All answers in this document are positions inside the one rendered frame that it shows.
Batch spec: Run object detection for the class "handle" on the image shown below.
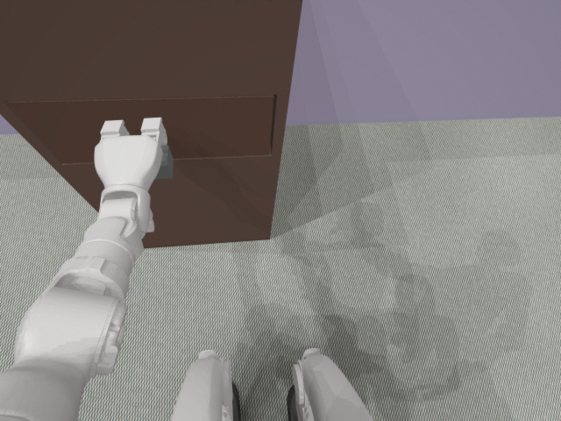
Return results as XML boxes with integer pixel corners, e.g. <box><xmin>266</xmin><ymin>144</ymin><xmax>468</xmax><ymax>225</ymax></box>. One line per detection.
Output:
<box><xmin>155</xmin><ymin>145</ymin><xmax>174</xmax><ymax>179</ymax></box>

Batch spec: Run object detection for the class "left robot hand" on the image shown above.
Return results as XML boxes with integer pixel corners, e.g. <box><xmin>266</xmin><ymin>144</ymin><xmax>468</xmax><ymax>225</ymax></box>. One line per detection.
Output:
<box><xmin>94</xmin><ymin>118</ymin><xmax>167</xmax><ymax>232</ymax></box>

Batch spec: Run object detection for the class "left robot forearm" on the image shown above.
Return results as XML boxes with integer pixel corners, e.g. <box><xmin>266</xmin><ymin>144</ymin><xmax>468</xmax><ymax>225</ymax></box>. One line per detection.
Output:
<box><xmin>14</xmin><ymin>184</ymin><xmax>151</xmax><ymax>363</ymax></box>

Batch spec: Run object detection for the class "drawer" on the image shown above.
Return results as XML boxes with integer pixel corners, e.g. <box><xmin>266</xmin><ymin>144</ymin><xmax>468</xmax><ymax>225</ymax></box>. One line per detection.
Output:
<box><xmin>8</xmin><ymin>95</ymin><xmax>273</xmax><ymax>163</ymax></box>

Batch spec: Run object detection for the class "left robot thigh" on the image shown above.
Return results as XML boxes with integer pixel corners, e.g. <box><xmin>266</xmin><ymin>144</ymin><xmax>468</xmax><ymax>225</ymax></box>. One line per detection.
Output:
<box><xmin>170</xmin><ymin>357</ymin><xmax>233</xmax><ymax>421</ymax></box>

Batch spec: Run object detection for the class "right robot thigh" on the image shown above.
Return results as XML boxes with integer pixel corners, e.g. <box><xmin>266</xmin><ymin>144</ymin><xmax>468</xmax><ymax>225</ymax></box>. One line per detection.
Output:
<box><xmin>292</xmin><ymin>354</ymin><xmax>373</xmax><ymax>421</ymax></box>

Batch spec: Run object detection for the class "robot thigh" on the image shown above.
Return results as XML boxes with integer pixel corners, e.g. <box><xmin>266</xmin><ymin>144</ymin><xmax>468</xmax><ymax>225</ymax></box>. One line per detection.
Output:
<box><xmin>170</xmin><ymin>357</ymin><xmax>233</xmax><ymax>421</ymax></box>
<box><xmin>292</xmin><ymin>354</ymin><xmax>373</xmax><ymax>421</ymax></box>

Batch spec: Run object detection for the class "robot left upper arm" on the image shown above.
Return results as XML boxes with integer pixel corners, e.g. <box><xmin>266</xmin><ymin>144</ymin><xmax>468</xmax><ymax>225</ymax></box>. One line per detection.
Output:
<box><xmin>0</xmin><ymin>287</ymin><xmax>128</xmax><ymax>421</ymax></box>

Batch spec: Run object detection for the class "cabinet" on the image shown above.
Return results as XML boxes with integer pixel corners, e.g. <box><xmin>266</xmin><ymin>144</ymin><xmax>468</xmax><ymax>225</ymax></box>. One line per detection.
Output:
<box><xmin>0</xmin><ymin>0</ymin><xmax>302</xmax><ymax>248</ymax></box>

